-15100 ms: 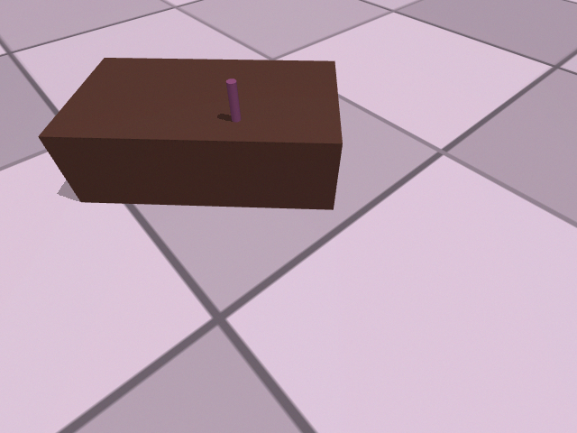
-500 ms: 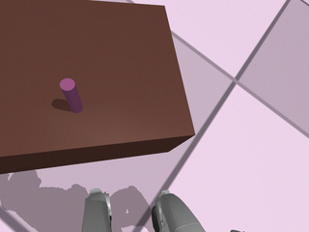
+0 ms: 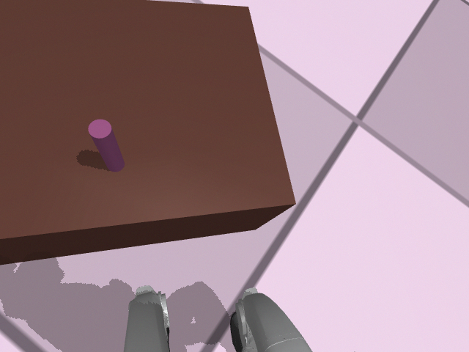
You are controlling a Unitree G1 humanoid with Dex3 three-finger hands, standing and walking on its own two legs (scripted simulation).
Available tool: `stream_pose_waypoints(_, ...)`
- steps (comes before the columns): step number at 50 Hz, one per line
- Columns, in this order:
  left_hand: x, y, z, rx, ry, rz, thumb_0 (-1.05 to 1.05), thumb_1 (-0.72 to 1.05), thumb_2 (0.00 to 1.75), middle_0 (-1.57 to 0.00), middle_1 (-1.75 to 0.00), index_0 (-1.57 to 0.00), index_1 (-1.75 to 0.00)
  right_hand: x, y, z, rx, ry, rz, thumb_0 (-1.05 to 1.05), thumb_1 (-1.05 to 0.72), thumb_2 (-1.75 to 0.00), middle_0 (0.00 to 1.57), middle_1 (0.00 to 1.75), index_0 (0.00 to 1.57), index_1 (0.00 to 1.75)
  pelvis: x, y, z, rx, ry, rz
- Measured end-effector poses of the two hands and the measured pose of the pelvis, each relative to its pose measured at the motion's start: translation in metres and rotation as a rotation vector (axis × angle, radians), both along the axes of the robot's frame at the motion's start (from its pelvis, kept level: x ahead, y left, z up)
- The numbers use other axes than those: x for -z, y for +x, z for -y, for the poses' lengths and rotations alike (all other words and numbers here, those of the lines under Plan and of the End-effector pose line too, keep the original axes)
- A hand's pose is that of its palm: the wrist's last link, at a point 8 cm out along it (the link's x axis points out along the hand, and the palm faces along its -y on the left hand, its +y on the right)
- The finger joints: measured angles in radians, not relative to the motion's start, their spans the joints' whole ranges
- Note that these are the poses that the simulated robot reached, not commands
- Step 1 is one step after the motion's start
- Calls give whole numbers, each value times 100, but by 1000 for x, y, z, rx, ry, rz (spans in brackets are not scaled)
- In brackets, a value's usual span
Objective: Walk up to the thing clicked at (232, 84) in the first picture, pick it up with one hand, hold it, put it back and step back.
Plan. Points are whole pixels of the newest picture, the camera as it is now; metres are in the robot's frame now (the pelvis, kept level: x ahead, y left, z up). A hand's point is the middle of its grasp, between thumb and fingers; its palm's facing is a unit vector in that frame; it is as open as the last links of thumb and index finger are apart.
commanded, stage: go down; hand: left
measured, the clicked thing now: (108, 148) +0.53 +0.18 -0.19
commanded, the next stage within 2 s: approach in 0.64 s
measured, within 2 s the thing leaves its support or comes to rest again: neither
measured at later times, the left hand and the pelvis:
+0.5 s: hand out of the picture +0.50 +0.36 +0.09, palm faces +0.21 -0.98 -0.03, open 17.5 cm; pelvis +0.00 +0.00 +0.00, yaw +0 degrees
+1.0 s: hand out of the picture +0.51 +0.34 +0.04, palm faces +0.21 -0.98 +0.06, open 17.7 cm; pelvis -0.01 +0.00 -0.02, yaw -1 degrees
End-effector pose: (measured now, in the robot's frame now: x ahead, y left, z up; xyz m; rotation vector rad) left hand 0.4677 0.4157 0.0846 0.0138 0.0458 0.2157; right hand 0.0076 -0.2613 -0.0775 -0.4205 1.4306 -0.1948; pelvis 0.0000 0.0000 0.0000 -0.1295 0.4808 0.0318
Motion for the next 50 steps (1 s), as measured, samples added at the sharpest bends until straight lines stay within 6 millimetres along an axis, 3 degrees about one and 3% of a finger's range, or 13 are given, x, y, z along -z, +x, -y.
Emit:
stream_pose_waypoints(19,-7,-4,-1,-6,15,2,-2,-56,10,-3,-11,-4,-11,2,7,3,-16,1,23,0,-89,-90,21,30,20,30,0,-3,2,-3,2,7)
stream_pose_waypoints(37,-10,1,-3,-23,21,0,-2,-57,11,-3,-11,-4,-12,1,-5,0,10,4,-6,0,-89,-89,21,30,20,30,0,-2,1,3,-1,5)
stream_pose_waypoints(44,6,2,5,11,-13,-8,-2,-59,6,-4,-9,-5,-9,2,-3,-1,0,5,2,0,-88,-89,21,30,20,30,3,-5,-1,2,-3,-1)
stream_pose_waypoints(50,45,9,24,3,-79,-3,-2,-60,2,-4,-8,-6,-7,12,-1,0,-29,-1,9,0,-87,-89,21,30,20,30,16,-12,-2,7,-7,-28)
